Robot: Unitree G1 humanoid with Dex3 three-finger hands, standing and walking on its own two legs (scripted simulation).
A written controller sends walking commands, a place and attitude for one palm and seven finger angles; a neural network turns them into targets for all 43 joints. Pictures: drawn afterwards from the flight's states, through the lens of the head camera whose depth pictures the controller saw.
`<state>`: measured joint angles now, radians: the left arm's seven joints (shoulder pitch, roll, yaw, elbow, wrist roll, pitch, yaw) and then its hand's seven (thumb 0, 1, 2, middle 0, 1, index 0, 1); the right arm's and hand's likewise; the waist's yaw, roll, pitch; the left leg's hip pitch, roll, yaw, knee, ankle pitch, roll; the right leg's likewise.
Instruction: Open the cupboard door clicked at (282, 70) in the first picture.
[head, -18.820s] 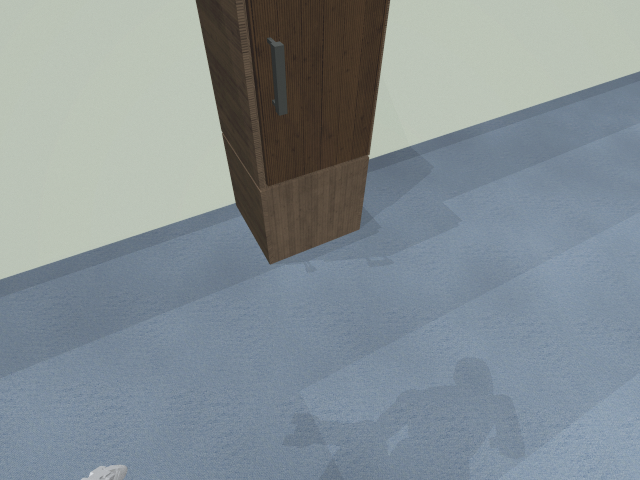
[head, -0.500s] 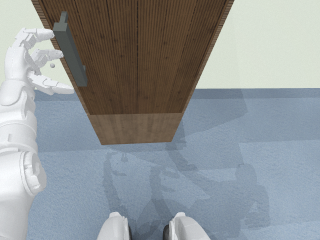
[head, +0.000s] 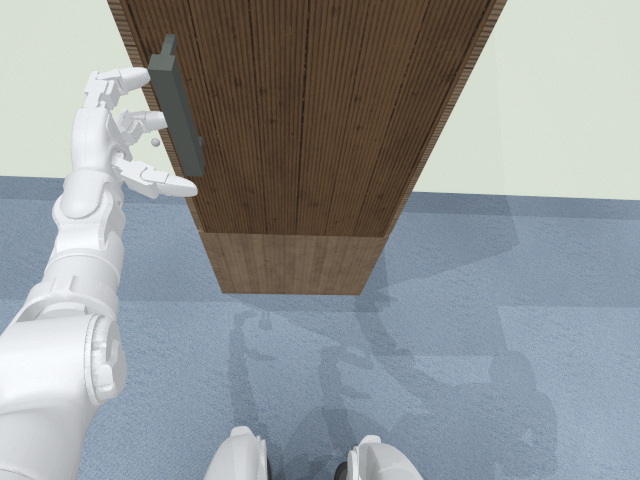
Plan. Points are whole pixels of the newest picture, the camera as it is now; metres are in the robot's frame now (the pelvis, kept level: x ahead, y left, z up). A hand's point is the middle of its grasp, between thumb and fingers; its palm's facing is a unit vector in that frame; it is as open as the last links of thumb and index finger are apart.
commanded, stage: slide the fingers in behind the handle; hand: left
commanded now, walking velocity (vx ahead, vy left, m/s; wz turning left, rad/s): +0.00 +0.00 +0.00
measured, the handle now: (183, 112) +0.55 +0.16 +0.08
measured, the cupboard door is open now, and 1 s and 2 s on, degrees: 0 0 0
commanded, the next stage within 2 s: move the hooked fingers beside the handle in 0.50 s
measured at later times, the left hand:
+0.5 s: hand (158, 141) +0.50 +0.19 +0.08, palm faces +0.07 -1.00 -0.01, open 15.2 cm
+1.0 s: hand (152, 140) +0.50 +0.19 +0.08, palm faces +0.03 -1.00 -0.01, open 15.0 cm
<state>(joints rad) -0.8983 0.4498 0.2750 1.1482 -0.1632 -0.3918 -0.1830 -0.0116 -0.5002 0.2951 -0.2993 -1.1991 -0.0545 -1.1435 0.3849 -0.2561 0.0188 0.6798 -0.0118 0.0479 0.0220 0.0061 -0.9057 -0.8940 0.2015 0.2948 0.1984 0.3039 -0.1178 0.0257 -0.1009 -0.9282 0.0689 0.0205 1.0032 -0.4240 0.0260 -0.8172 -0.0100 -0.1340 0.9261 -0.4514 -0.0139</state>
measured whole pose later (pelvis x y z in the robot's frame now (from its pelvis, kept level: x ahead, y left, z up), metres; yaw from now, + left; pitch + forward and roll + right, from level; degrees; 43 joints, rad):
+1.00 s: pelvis -0.01 +0.00 +0.00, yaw +0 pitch +21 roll -4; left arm -0.96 0.49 0.27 1.20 -0.16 -0.40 -0.20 -0.01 -0.50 0.30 -0.30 -1.20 -0.08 -1.19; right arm 0.39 -0.27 0.03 0.69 -0.01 0.01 0.02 0.01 -0.91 -0.89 0.20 0.29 0.20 0.30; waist -0.13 0.03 -0.09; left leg -0.98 0.06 0.01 1.02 -0.41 0.03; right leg -0.86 -0.01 -0.14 0.95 -0.45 -0.02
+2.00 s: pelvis +0.00 +0.00 +0.00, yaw -2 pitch +20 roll -3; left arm -0.86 0.61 0.45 1.19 -0.14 -0.38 -0.38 -0.01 -0.50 0.30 -0.30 -1.20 -0.30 -1.20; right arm 0.37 -0.28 0.05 0.63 0.02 0.08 -0.03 0.01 -0.91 -0.89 0.20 0.29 0.20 0.30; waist -0.16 0.02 -0.09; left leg -0.93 0.09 0.04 1.00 -0.42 0.02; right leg -0.84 0.01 -0.10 0.93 -0.44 -0.02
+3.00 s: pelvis +0.00 +0.01 +0.00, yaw -3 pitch +21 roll -5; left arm -0.85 0.61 0.45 1.14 -0.15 -0.37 -0.42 -0.01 -0.50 0.30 -0.30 -1.20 -0.30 -1.20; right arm 0.38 -0.28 0.05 0.62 0.00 0.08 -0.02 0.01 -0.90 -0.89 0.20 0.29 0.20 0.30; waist -0.15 0.02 -0.10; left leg -0.95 0.08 0.05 1.02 -0.44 0.05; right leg -0.85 0.01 -0.09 0.92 -0.44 0.01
